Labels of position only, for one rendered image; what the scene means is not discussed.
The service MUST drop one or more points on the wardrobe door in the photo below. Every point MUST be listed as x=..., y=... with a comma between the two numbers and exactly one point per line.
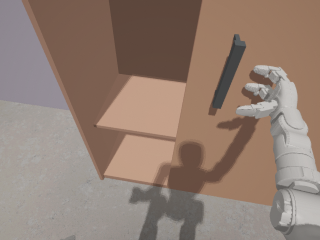
x=218, y=152

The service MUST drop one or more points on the right robot upper arm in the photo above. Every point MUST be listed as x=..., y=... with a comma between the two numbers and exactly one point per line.
x=296, y=214

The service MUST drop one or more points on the handle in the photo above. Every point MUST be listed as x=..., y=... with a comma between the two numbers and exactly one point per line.
x=234, y=58

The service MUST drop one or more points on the right robot hand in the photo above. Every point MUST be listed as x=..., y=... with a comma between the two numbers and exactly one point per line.
x=283, y=95

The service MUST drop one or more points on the robot right forearm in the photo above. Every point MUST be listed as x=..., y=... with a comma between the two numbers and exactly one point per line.
x=295, y=162

